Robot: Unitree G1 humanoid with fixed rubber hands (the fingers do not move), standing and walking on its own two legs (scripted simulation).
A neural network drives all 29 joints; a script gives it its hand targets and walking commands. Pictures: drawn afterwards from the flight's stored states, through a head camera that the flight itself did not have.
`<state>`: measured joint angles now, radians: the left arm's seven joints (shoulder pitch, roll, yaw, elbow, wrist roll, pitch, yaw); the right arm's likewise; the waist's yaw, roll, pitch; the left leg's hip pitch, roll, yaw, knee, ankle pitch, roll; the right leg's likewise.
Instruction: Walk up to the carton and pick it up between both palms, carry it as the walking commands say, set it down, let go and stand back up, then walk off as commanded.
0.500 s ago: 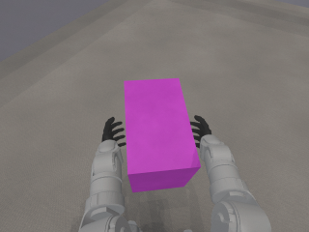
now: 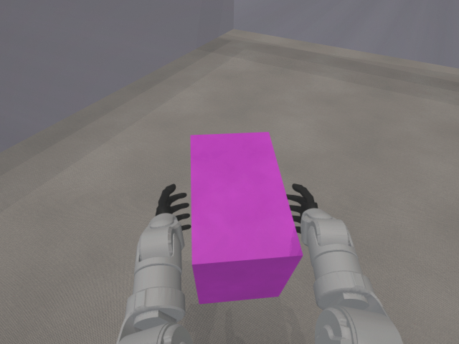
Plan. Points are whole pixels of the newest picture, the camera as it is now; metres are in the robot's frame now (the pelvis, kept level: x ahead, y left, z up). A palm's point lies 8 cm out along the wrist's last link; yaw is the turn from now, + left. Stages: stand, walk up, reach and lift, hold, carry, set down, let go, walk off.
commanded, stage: reach and lift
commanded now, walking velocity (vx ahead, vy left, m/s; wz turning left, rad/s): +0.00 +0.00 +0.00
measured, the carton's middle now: (234, 216) +0.40 +0.02 -0.01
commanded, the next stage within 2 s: hold in 1.28 s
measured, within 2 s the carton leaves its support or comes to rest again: neither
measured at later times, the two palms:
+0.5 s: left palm (164, 221) +0.32 +0.15 +0.07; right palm (306, 219) +0.34 -0.11 +0.07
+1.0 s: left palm (162, 224) +0.31 +0.15 +0.07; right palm (307, 224) +0.32 -0.11 +0.07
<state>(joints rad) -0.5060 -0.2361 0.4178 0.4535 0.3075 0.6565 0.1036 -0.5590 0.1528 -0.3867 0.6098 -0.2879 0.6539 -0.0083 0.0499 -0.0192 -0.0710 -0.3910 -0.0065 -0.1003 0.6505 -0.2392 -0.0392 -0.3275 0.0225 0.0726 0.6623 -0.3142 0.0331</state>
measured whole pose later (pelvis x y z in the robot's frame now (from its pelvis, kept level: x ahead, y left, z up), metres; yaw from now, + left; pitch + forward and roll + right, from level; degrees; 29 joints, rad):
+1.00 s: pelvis +0.00 +0.01 +0.00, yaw +0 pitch -4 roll -1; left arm -0.49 -0.23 0.34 0.45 0.29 0.74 0.16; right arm -0.50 0.16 -0.34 0.56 -0.29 0.73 -0.02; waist 0.05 -0.02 -0.08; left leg -0.33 -0.01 -0.10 0.62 -0.22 -0.04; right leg -0.25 0.02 0.07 0.60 -0.28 0.03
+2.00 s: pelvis +0.00 +0.01 +0.01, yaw +0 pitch -4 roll -1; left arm -0.45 -0.22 0.29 0.43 0.27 0.75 0.13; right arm -0.42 0.16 -0.31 0.49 -0.29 0.76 -0.02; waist 0.05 -0.02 -0.10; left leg -0.31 -0.01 -0.10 0.61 -0.23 -0.03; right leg -0.23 0.02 0.07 0.60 -0.29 0.03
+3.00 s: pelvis +0.02 -0.07 +0.00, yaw -2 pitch +5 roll -2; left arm -0.27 -0.16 0.13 -0.26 0.02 1.16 0.25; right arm -0.35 0.18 -0.08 -0.21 -0.11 1.21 -0.20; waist 0.05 0.03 -0.10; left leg -0.36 0.14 -0.03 0.65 -0.33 -0.09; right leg -0.42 0.05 0.03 0.58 -0.21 -0.02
